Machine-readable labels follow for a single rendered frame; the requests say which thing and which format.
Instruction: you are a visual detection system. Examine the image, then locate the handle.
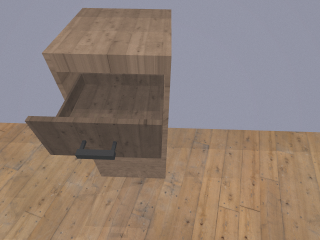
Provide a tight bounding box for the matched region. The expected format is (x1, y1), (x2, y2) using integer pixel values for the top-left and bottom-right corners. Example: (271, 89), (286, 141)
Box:
(75, 140), (117, 160)

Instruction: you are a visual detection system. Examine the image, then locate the drawer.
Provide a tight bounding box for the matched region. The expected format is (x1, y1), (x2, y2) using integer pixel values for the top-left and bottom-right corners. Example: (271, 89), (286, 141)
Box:
(25, 72), (164, 159)

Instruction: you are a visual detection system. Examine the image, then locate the cabinet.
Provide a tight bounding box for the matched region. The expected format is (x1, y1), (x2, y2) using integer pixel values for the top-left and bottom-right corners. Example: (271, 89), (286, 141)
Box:
(42, 8), (172, 179)

